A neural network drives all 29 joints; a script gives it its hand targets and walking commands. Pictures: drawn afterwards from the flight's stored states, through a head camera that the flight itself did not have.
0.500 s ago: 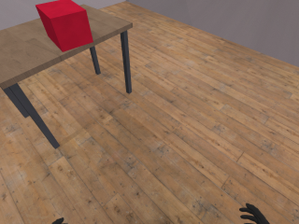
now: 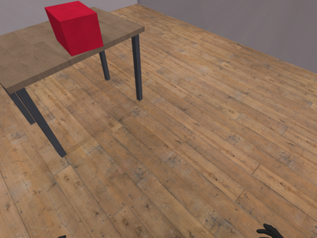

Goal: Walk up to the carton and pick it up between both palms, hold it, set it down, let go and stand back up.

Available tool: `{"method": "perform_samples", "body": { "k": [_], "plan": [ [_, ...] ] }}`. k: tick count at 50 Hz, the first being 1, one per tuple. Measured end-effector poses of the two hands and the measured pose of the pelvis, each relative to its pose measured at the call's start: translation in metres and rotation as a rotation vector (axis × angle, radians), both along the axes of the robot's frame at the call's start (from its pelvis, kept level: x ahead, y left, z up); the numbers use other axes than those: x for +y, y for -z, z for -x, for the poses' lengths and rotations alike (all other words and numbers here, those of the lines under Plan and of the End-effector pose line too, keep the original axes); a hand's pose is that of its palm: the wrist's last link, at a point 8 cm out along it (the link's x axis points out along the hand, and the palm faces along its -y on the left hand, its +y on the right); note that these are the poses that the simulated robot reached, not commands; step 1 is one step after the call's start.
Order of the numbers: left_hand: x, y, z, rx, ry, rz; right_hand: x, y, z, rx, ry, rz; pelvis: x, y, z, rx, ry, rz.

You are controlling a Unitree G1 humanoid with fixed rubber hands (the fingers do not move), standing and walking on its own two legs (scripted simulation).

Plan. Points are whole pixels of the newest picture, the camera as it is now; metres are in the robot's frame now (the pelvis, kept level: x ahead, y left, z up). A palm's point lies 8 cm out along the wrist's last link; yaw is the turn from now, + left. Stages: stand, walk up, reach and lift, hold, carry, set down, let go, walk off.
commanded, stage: walk up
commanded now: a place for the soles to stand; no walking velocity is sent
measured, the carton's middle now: (75, 27) +1.17 +0.48 +0.00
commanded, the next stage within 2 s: none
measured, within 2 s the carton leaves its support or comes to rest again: neither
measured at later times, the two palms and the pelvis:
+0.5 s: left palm out of the picture +0.15 +0.40 -0.10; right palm (258, 214) +0.19 -0.25 -0.07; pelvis +0.09 +0.06 +0.00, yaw +11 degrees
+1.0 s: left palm (19, 193) +0.26 +0.42 -0.09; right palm (221, 142) +0.43 -0.21 -0.07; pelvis +0.27 +0.08 +0.00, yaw +23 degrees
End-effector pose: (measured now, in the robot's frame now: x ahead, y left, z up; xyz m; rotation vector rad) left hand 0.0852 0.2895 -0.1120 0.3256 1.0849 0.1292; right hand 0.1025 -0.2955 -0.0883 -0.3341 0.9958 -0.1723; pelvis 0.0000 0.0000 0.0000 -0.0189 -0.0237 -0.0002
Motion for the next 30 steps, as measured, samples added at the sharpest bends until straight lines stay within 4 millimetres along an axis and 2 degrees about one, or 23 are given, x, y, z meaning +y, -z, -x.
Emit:
{"method": "perform_samples", "body": {
  "k": [4,8,10,13,17,20,25,30],
  "plan": [
    [0.024,-0.014,0.002,-0.066,-0.028,-0.029,0.000,-0.014,-0.019,0.017,-0.055,0.032,0.009,-0.005,-0.003,-0.003,-0.066,-0.009],
    [0.059,-0.021,0.000,-0.100,-0.050,-0.055,0.004,-0.030,-0.044,0.006,-0.102,0.071,0.028,-0.006,-0.012,-0.005,-0.118,-0.020],
    [0.080,-0.017,-0.004,-0.116,-0.064,-0.064,0.008,-0.032,-0.053,0.006,-0.121,0.107,0.042,0.001,-0.018,-0.007,-0.148,-0.008],
    [0.108,-0.002,-0.010,-0.133,-0.102,-0.074,0.015,-0.021,-0.057,0.008,-0.124,0.152,0.060,0.020,-0.027,-0.033,-0.176,-0.004],
    [0.112,-0.002,-0.024,-0.131,-0.133,-0.038,0.036,-0.022,-0.052,0.058,-0.124,0.129,0.064,0.011,-0.045,-0.037,-0.188,-0.010],
    [0.111,-0.006,-0.036,-0.130,-0.133,-0.018,0.045,-0.025,-0.060,0.084,-0.143,0.118,0.065,0.004,-0.061,-0.023,-0.195,-0.009],
    [0.109,-0.011,-0.064,-0.113,-0.130,-0.028,0.044,-0.022,-0.092,0.092,-0.159,0.104,0.062,0.002,-0.092,-0.007,-0.201,-0.017],
    [0.100,-0.016,-0.099,-0.095,-0.124,-0.056,0.034,-0.003,-0.130,0.127,-0.168,0.077,0.049,0.007,-0.130,0.033,-0.204,-0.039]
  ]
}}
